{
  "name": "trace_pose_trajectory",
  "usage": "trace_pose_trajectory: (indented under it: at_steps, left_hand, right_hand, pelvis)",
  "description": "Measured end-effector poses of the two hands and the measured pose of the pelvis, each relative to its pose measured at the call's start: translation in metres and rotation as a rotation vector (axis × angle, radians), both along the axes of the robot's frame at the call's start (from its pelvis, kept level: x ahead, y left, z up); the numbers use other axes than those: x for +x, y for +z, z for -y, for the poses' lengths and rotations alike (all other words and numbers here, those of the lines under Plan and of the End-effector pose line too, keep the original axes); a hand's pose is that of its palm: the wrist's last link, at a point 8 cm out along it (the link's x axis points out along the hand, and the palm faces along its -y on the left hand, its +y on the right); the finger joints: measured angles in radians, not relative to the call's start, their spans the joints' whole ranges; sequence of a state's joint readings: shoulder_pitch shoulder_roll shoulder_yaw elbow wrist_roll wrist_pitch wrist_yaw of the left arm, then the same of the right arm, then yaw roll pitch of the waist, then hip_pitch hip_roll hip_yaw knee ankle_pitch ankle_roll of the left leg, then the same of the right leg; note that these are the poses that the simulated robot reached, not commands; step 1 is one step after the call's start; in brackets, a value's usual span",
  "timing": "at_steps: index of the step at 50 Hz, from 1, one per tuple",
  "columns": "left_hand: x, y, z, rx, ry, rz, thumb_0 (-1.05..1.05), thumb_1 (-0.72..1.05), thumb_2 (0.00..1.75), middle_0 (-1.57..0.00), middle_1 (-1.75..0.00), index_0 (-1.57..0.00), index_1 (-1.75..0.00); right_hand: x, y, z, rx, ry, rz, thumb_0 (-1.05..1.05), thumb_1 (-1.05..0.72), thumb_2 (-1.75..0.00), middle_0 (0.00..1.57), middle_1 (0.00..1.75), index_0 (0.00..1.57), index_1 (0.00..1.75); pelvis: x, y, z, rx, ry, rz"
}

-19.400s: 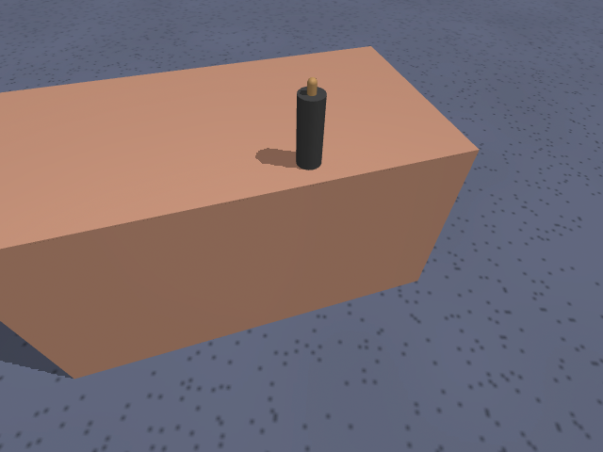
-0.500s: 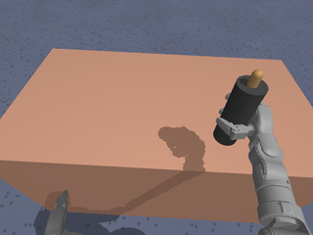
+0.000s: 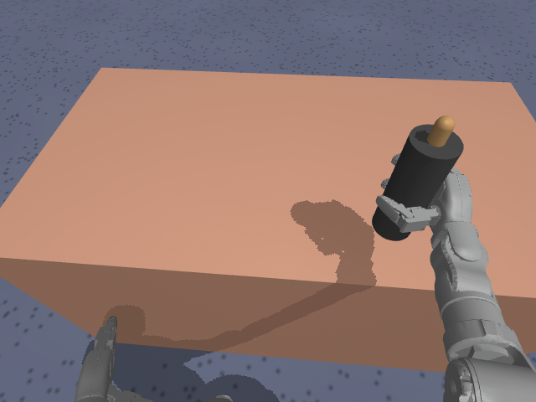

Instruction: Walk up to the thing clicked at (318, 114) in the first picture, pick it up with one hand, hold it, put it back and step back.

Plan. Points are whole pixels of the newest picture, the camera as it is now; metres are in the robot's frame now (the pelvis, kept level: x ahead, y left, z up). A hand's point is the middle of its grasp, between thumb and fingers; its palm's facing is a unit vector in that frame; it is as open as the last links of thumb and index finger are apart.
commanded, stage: lower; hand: right
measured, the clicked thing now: (414, 181) +0.41 -0.18 +0.10
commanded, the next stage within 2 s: loosen in 1.12 s
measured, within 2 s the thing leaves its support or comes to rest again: rests again in 0.94 s
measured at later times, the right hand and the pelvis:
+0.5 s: hand (394, 210) +0.43 -0.18 +0.02, palm faces +0.09 +1.00 +0.03, open 9.2 cm; pelvis -0.01 +0.00 -0.03, yaw +0 degrees
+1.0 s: hand (391, 219) +0.43 -0.18 -0.02, palm faces +0.10 +0.99 +0.02, open 9.2 cm; pelvis -0.02 -0.01 -0.05, yaw +0 degrees
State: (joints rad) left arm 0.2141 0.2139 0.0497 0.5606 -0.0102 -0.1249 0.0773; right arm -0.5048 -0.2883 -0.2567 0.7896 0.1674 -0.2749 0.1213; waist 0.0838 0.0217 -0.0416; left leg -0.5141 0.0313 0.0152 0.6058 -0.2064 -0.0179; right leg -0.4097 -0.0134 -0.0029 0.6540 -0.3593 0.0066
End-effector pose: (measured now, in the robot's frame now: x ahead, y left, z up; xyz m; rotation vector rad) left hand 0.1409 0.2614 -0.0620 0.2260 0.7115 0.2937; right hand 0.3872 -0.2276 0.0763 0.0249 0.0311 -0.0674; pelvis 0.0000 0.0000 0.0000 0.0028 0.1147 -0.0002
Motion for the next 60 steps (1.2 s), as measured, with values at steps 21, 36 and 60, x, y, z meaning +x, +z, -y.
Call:
trace_pose_trajectory:
  at_steps: [21,36,60]
  left_hand:
    - [-0.010,-0.001,0.004,0.045,-0.040,0.041,-0.01,-0.55,0.07,-0.06,-0.05,-0.05,-0.06]
    - [-0.017,0.001,0.006,0.078,-0.063,0.075,-0.01,-0.54,0.06,-0.06,-0.05,-0.05,-0.06]
    - [-0.015,-0.001,0.003,0.111,-0.081,0.076,-0.01,-0.54,0.06,-0.06,-0.04,-0.04,-0.05]
  right_hand:
    - [0.010,-0.054,0.002,0.009,-0.017,-0.005,-0.01,0.28,-1.08,0.77,1.00,0.78,1.01]
    - [0.014,-0.076,0.005,0.004,-0.021,-0.005,-0.01,0.28,-1.08,0.77,1.00,0.78,1.01]
    - [0.016,-0.099,0.006,0.006,-0.035,0.007,-0.01,0.28,-1.09,0.77,1.00,0.78,1.02]
  pelvis:
    - [-0.009,-0.025,0.003,0.005,0.002,-0.106]
    - [-0.016,-0.043,0.005,0.011,0.002,-0.149]
    - [-0.015,-0.059,0.004,0.015,-0.002,-0.190]
